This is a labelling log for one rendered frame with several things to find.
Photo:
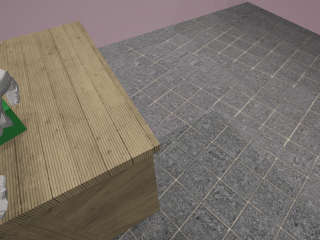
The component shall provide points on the robot left hand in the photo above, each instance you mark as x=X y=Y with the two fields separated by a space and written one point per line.
x=9 y=87

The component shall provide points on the table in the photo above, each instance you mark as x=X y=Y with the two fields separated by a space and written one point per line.
x=84 y=168

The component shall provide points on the sponge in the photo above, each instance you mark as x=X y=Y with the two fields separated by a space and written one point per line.
x=12 y=131

